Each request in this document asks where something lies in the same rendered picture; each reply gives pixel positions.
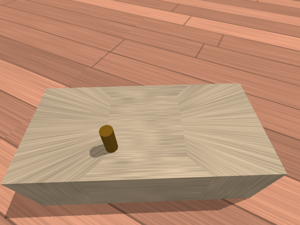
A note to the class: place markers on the can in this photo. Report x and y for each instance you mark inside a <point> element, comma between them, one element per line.
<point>108,137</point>

